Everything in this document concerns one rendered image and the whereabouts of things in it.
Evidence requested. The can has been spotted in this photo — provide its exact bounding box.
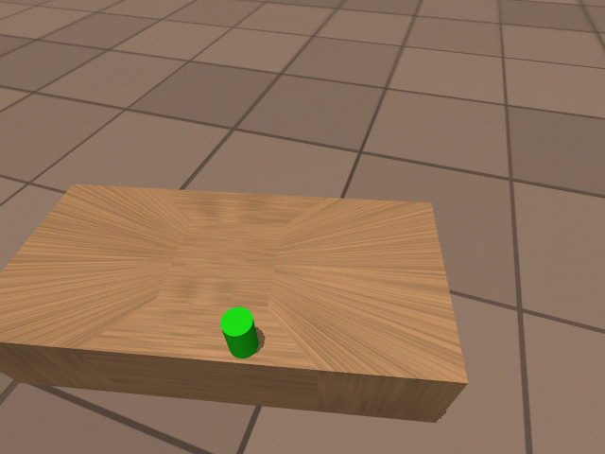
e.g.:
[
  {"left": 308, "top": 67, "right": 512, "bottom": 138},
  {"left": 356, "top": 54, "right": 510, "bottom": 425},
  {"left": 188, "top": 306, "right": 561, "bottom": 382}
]
[{"left": 220, "top": 307, "right": 259, "bottom": 358}]

